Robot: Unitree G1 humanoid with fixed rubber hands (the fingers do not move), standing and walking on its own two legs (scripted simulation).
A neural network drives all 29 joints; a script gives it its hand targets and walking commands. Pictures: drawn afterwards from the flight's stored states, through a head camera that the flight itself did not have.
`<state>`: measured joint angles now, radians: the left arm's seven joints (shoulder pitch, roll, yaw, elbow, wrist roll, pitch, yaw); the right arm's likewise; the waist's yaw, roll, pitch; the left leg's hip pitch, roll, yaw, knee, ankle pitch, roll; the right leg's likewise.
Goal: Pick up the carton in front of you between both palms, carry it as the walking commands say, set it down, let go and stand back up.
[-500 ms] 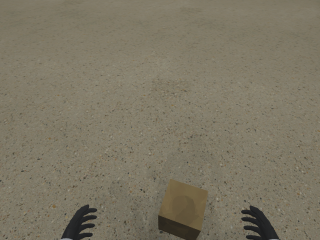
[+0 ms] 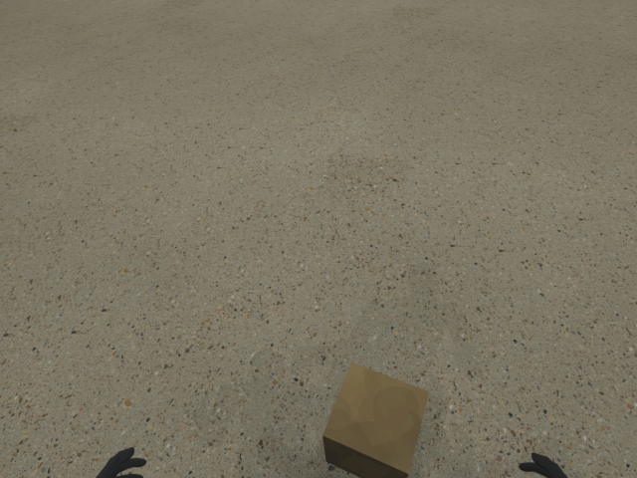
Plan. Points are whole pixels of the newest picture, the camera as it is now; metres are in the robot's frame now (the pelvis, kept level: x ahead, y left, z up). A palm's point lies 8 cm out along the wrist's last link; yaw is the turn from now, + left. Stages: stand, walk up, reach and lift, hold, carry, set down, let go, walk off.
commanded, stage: stand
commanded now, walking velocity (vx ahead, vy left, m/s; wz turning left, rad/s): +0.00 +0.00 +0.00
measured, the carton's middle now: (374, 428) +0.39 -0.10 -0.64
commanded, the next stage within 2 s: none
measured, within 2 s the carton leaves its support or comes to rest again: neither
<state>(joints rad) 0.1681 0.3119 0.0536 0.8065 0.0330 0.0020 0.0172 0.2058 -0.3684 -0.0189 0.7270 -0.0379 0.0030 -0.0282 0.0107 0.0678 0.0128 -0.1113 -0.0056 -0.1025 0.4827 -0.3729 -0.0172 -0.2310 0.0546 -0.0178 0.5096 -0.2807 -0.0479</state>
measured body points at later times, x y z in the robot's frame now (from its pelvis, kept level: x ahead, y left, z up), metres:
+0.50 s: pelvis -0.01 +0.00 +0.01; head -0.02 -0.01 +0.46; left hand +0.10 +0.31 -0.09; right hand +0.11 -0.30 -0.11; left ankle -0.07 +0.14 -0.73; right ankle -0.01 -0.09 -0.73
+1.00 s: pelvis -0.03 +0.01 +0.01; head -0.03 -0.01 +0.46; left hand +0.07 +0.32 -0.10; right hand +0.08 -0.30 -0.11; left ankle -0.07 +0.14 -0.73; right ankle -0.01 -0.09 -0.73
